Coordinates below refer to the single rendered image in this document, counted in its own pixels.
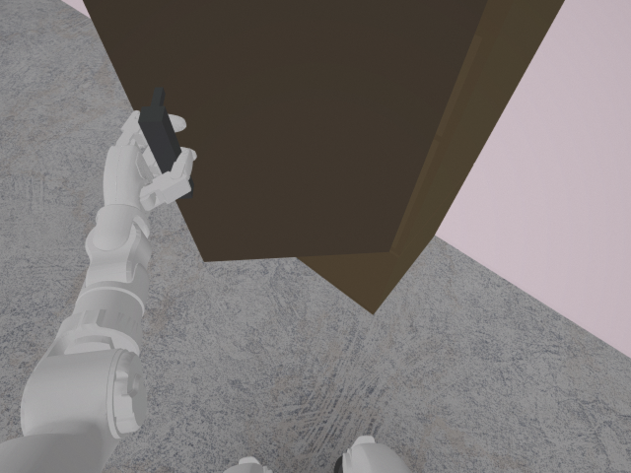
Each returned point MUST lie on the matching robot left shin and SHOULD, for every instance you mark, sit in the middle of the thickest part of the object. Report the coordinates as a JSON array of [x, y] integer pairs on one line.
[[249, 459]]

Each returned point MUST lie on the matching robot left upper arm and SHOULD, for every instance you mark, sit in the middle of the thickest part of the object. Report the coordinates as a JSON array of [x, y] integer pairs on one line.
[[78, 408]]

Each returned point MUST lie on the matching left robot forearm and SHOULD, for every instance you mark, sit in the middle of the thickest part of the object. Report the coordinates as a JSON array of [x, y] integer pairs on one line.
[[111, 303]]

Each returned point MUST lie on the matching cupboard door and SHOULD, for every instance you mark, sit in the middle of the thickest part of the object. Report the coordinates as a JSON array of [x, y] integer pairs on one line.
[[311, 119]]

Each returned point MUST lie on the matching robot right thigh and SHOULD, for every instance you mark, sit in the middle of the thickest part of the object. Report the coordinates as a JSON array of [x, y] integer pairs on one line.
[[372, 458]]

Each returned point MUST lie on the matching handle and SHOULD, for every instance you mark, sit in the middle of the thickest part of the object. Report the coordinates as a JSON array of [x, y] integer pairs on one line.
[[157, 128]]

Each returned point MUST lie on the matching robot left hand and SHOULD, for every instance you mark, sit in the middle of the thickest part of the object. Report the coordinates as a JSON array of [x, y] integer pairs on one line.
[[127, 171]]

